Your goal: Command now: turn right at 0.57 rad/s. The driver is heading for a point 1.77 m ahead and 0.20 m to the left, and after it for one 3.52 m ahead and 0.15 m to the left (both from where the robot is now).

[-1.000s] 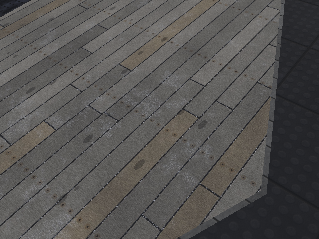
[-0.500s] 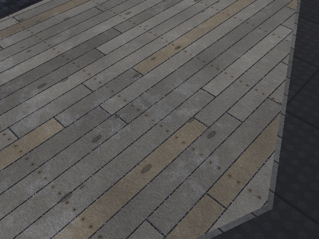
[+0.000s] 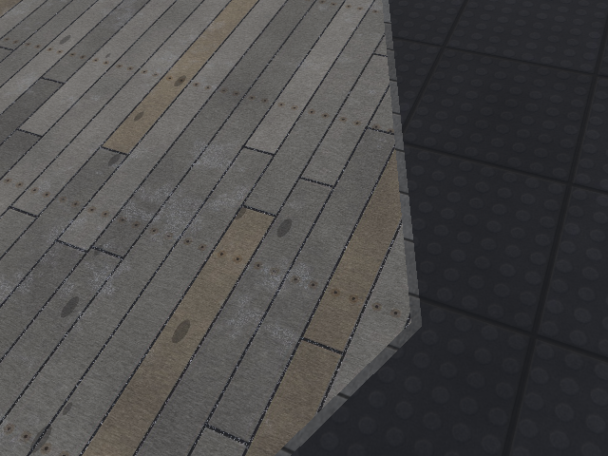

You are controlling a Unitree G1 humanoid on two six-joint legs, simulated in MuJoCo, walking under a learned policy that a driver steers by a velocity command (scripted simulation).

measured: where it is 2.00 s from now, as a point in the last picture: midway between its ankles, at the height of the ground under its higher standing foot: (249, 330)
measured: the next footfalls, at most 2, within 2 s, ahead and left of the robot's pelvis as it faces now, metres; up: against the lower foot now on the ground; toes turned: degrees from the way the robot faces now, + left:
left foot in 0.30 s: +0.09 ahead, +0.15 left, +0.00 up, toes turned -16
right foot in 0.54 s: +0.03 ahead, -0.09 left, +0.00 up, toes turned -1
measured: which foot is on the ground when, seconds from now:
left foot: up 0.00-0.28, down 0.30-0.58, up 0.60-0.92, down 0.94-1.00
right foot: down 0.00-0.30, up 0.32-0.52, down 0.54-0.96, up 0.98-1.00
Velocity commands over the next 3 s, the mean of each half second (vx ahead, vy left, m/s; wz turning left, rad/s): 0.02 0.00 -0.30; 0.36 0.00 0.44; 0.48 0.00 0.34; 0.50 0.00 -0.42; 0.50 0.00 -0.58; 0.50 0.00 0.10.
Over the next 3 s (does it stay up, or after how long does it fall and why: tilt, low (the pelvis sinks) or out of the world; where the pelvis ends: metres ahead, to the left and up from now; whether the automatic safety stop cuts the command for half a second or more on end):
stays up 1.32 0.18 -0.03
